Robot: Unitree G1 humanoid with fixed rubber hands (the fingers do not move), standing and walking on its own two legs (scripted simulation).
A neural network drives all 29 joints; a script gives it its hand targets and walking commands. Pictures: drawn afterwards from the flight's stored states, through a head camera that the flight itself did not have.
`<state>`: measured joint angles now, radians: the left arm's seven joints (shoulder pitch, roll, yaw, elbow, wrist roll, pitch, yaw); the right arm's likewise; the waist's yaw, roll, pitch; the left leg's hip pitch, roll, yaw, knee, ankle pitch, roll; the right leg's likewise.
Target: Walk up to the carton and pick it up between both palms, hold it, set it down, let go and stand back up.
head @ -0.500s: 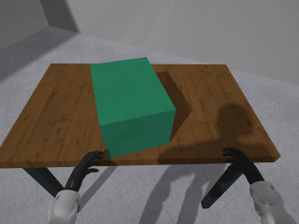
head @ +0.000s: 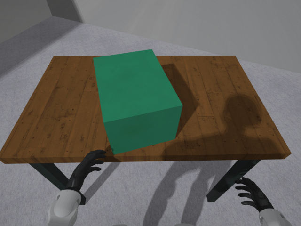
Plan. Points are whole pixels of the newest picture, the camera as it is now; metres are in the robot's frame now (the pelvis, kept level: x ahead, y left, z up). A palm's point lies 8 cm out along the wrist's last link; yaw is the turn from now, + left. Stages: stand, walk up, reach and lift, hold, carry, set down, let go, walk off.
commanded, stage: stand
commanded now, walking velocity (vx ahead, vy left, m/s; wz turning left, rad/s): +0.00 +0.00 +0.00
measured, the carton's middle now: (133, 98) +0.47 +0.05 +0.04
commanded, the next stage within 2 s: none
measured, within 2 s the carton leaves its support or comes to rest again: neither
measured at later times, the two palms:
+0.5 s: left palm (79, 180) +0.22 +0.19 +0.01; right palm (263, 211) +0.15 -0.29 -0.06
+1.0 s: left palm (79, 180) +0.22 +0.19 +0.01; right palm (263, 209) +0.15 -0.29 -0.06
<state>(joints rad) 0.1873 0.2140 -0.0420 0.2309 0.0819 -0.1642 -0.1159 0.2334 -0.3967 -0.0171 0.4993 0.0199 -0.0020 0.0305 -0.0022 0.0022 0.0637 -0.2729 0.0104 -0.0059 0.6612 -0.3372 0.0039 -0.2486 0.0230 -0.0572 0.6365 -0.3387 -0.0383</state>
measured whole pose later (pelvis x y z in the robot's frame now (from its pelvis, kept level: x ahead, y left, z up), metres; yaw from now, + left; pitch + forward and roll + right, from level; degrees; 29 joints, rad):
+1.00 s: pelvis +0.00 -0.01 +0.00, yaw +1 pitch -2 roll +0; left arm 0.19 0.22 -0.04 0.24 0.08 -0.17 -0.10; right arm 0.22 -0.40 -0.02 0.57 0.02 0.00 0.04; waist -0.01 0.02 0.07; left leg -0.27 0.01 -0.02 0.63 -0.32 -0.01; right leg -0.25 0.02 -0.07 0.61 -0.33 -0.05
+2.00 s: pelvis +0.00 -0.01 +0.00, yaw +1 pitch -2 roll +0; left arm 0.19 0.22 -0.04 0.24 0.08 -0.18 -0.09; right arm 0.20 -0.40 -0.02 0.60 0.02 0.00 0.04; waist -0.01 0.01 0.07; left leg -0.27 0.01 -0.02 0.62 -0.31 -0.01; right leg -0.25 0.02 -0.07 0.61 -0.33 -0.05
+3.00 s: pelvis +0.00 -0.01 +0.00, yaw +1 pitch -2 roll +0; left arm 0.19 0.22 -0.04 0.25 0.07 -0.19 -0.08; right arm 0.19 -0.40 -0.02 0.61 0.02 0.00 0.04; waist -0.01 0.00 0.07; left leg -0.27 0.01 -0.02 0.62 -0.31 -0.01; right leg -0.25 0.02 -0.07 0.60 -0.32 -0.05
